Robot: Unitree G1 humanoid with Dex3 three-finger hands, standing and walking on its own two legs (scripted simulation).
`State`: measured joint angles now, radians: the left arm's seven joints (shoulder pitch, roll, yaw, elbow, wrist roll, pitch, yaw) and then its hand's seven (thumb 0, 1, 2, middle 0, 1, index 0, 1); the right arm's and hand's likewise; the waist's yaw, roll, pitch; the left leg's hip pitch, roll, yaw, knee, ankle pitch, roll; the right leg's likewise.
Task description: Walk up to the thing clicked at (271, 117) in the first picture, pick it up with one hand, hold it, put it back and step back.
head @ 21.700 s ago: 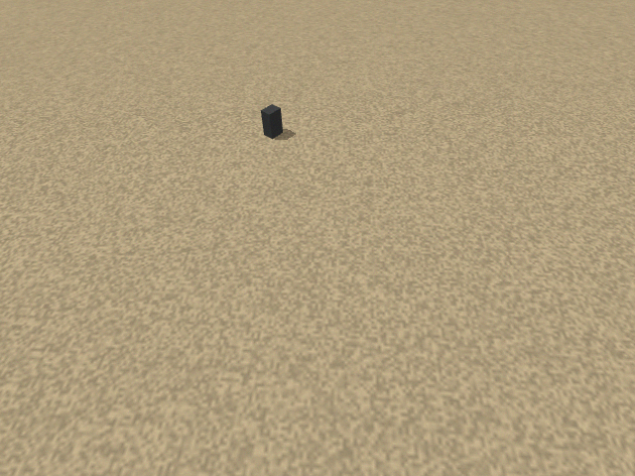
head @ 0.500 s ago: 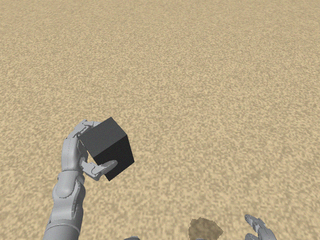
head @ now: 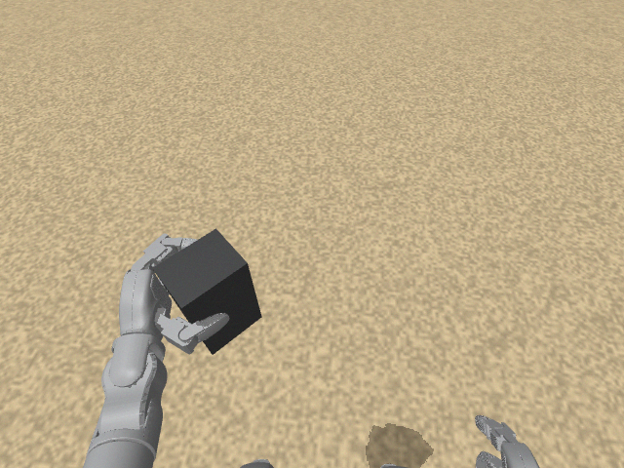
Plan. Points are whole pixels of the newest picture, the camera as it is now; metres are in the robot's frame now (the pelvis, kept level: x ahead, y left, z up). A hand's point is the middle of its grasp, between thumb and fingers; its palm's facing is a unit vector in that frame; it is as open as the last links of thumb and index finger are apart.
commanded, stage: crouch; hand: left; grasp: from the side
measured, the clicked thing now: (214, 295) +0.33 +0.15 +0.02
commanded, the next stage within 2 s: none
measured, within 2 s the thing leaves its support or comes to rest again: neither
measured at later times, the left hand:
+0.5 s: hand (203, 319) +0.33 +0.18 -0.05, palm faces +0.21 -0.98 +0.00, open 11.3 cm
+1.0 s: hand (221, 364) +0.35 +0.21 -0.30, palm faces +0.23 -0.97 -0.02, open 11.3 cm
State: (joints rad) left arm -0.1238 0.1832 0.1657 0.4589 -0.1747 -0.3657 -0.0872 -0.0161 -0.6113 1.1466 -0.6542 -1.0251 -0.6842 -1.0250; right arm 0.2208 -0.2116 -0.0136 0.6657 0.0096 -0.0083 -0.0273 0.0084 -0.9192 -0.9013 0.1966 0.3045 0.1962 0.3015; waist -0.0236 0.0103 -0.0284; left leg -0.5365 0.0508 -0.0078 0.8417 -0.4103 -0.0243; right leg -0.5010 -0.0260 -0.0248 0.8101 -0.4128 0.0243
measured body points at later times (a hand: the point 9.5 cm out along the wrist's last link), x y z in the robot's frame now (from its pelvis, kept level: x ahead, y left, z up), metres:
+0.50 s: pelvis -0.02 +0.00 -0.05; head +0.08 +0.01 +0.39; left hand +0.32 +0.24 -0.05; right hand +0.11 -0.26 -0.16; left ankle +0.01 +0.13 -0.70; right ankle +0.00 -0.14 -0.70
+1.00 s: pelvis -0.07 +0.00 -0.26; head +0.12 +0.03 +0.15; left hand +0.33 +0.26 -0.30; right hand +0.06 -0.26 -0.39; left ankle +0.01 +0.13 -0.70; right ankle +0.00 -0.14 -0.70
